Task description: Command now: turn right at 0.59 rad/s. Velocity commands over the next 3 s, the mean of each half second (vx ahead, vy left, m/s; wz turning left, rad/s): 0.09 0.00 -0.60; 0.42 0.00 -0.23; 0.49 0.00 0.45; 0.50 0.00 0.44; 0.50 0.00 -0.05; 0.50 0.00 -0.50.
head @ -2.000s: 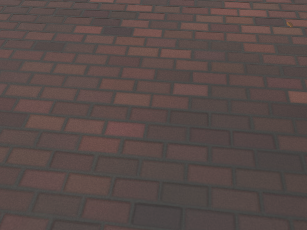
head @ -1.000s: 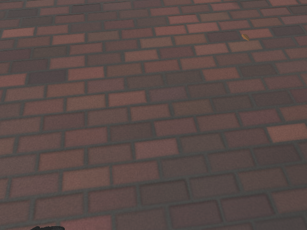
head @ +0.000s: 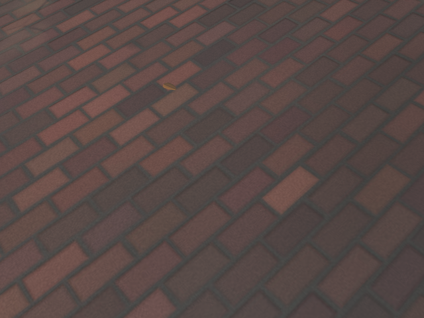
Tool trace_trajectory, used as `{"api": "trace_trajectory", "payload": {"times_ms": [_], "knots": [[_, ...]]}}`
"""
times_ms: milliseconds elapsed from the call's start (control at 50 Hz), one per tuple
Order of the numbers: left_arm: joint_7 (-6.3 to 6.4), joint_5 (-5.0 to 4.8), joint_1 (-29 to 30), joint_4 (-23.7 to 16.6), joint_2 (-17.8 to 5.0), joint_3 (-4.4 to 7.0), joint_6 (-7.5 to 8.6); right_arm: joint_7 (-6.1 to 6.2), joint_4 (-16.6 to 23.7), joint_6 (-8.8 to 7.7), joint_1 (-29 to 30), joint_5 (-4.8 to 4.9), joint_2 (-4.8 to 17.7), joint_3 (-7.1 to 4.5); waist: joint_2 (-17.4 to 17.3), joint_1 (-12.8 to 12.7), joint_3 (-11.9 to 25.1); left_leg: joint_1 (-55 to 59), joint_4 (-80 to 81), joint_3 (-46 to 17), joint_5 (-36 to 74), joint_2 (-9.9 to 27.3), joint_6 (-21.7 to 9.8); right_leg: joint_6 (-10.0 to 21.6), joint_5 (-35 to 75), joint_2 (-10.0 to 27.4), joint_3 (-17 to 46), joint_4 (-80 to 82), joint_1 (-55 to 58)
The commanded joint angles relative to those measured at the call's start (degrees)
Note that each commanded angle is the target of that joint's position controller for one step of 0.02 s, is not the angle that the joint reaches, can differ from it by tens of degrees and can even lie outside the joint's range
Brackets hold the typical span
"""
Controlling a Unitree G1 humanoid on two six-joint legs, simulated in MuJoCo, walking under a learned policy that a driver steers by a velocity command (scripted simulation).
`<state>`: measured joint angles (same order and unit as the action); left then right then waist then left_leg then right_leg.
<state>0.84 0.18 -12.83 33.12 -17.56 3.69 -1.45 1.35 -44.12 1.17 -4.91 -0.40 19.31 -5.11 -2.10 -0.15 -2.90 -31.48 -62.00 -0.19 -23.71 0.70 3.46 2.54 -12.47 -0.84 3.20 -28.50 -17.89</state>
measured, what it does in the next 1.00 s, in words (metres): walks ahead, turning right: left foot, then right foot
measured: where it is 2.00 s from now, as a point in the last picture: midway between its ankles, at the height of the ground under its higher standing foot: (320, 228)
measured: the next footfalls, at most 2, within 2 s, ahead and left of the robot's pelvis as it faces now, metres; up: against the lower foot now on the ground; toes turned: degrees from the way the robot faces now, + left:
left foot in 0.30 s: +0.07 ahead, +0.14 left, +0.00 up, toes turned -16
right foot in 0.78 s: +0.13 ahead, -0.21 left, +0.00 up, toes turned -27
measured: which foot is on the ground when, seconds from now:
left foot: up 0.00-0.28, down 0.30-0.78, up 0.80-1.00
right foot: down 0.00-0.30, up 0.32-0.76, down 0.78-1.00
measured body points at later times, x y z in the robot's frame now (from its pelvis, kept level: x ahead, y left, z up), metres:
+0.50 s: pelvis +0.03 +0.03 +0.00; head +0.05 +0.04 +0.45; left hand +0.26 +0.26 -0.09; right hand +0.04 -0.28 -0.09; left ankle +0.03 +0.15 -0.74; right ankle -0.01 -0.12 -0.66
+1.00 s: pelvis +0.16 -0.13 +0.00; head +0.17 -0.16 +0.45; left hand +0.34 +0.08 -0.09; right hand +0.16 -0.44 -0.12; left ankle +0.28 +0.00 -0.65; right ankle +0.09 -0.19 -0.74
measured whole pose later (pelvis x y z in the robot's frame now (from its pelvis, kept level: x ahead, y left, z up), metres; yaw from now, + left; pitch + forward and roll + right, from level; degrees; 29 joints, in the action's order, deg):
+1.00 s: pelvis +0.16 -0.13 +0.00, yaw -23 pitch +1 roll +0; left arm -0.8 0.8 -19.8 39.2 -14.5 2.6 4.7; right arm -1.5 -44.8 -2.9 -13.8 1.9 18.3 -3.6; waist -3.0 -1.0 -0.5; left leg -38.0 -63.2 -3.0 -8.5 4.9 0.2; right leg 3.4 -13.5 -2.1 -5.0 -18.2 -6.1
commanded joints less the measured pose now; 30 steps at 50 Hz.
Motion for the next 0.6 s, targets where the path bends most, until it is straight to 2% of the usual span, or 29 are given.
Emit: {"api": "trace_trajectory", "payload": {"times_ms": [20,100,200,240,280,300,320,340,360,380,400,420,460,520,600], "knots": [[0.86,-0.09,2.72,-4.67,-8.89,2.39,0.93,0.14,3.46,-0.83,0.0,0.35,4.13,-1.11,9.63,1.13,9.54,-3.33,-0.84,-2.8,3.74,-0.25,1.0,10.34,25.17,12.03,13.78,7.62,10.79],[1.39,-0.37,1.47,-4.45,-10.24,3.04,0.2,-0.32,4.39,-1.12,2.66,0.5,2.62,-0.33,10.53,-0.58,8.98,-0.59,11.84,-3.7,4.07,-1.34,1.65,10.52,19.6,11.39,16.97,6.51,11.71],[0.7,-0.49,2.56,-4.83,-10.79,3.36,-0.51,-1.3,4.69,-1.76,1.96,1.06,3.42,-0.49,11.81,-1.05,8.44,6.53,21.38,-4.37,1.76,-3.04,0.55,10.86,17.28,10.8,23.47,5.61,8.56],[0.52,-0.93,3.49,-4.92,-10.65,3.39,-0.72,-1.75,4.74,-2.21,0.72,1.14,3.63,-0.65,12.06,-0.49,8.73,9.15,26.7,-4.5,2.54,-3.37,-0.3,10.2,18.43,10.05,25.96,4.42,9.08],[0.75,-1.84,5.59,-5.19,-10.08,3.24,-1.02,-2.04,3.75,-2.66,-3.01,0.85,3.72,-1.02,11.13,2.09,9.09,16.9,39.27,-3.33,12.29,-2.92,-1.93,7.27,15.52,7.24,25.52,1.84,6.57],[0.96,-1.73,4.27,-5.1,-8.29,2.74,-1.02,-1.84,3.29,-2.63,-5.85,0.27,6.03,-1.68,7.33,2.24,11.16,25.14,42.16,-7.22,15.33,3.01,-4.38,4.38,2.49,4.27,22.78,-1.75,0.6],[0.81,-1.11,1.21,-5.3,-4.57,1.71,-0.95,-1.42,3.53,-2.1,-6.15,-0.53,10.42,-2.46,-7.47,-0.2,10.53,31.8,44.81,-20.41,13.51,15.17,-10.72,0.41,-18.65,-4.48,11.58,-13.87,-11.88],[0.98,-1.05,2.14,-6.13,-8.7,2.94,-0.22,-1.61,3.49,-2.4,-6.99,-1.61,10.69,-2.65,-13.06,1.21,6.7,27.44,49.03,-32.05,4.22,22.25,-18.29,-1.55,-22.79,-5.5,6.86,-24.62,-20.65],[0.84,-0.85,2.72,-5.41,-11.62,3.85,0.16,-1.27,4.74,-2.94,-4.44,-1.14,7.92,-1.81,-8.92,0.82,3.95,25.68,50.27,-29.36,-4.91,21.19,-18.01,-2.21,-17.42,-1.29,7.17,-31.03,-22.38],[0.58,-0.73,2.29,-4.46,-11.57,4.1,0.18,-0.67,5.05,-3.14,-2.52,-0.16,6.13,-1.38,-8.25,0.14,2.48,25.59,50.63,-25.04,-7.97,17.75,-15.2,-2.9,-13.3,-0.59,6.01,-33.06,-23.86],[0.5,-0.53,1.54,-3.53,-10.43,3.97,0.03,-0.08,5.37,-3.25,-2.09,0.64,5.3,-1.05,-7.73,0.24,2.02,27.25,50.58,-21.59,-8.05,15.44,-13.17,-3.93,-10.5,-0.05,5.18,-35.36,-25.55],[0.14,-0.6,1.96,-3.51,-9.13,3.58,0.13,0.37,5.16,-3.39,-3.14,0.84,4.88,-0.79,-6.99,1.13,1.39,27.88,50.95,-19.1,-5.96,15.0,-12.83,-4.68,-8.03,0.74,4.44,-37.63,-27.21],[-0.46,-1.15,3.6,-4.1,-6.82,2.8,0.77,0.7,4.86,-3.79,-6.25,0.39,5.0,-0.69,-5.84,2.72,1.16,28.48,52.4,-14.32,-3.66,13.93,-12.55,-5.41,-4.64,1.82,1.72,-37.86,-28.02],[-0.82,-1.36,6.44,-5.3,-5.24,2.09,1.54,0.47,4.21,-4.37,-10.03,0.07,5.79,-0.91,-5.78,4.85,0.64,30.71,53.71,-10.55,-0.37,14.65,-13.35,-6.29,-1.67,3.46,0.45,-32.95,-29.33],[-1.72,-1.3,8.01,-6.05,-3.11,0.98,2.31,-0.24,3.38,-4.78,-11.21,0.39,7.85,-1.49,-5.52,5.23,-0.22,28.53,54.45,-4.56,5.75,15.58,-13.55,-5.85,0.94,5.22,-1.43,-22.15,-23.64]]}}
Over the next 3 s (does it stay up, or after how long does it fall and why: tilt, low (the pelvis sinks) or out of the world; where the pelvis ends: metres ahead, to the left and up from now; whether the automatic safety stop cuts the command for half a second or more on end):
stays up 1.24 -0.25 0.00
